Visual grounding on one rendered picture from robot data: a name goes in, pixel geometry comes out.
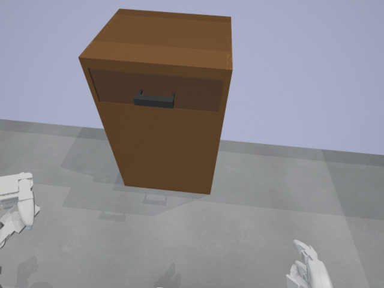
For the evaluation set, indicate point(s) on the handle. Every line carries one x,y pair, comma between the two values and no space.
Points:
153,100

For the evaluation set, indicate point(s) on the right robot hand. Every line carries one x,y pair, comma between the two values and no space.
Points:
313,275

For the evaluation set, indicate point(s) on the cabinet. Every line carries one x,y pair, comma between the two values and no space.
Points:
155,147

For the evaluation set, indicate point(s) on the drawer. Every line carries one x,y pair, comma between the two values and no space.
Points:
193,93

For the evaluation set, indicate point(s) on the left robot hand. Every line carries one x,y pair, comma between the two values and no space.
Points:
16,193

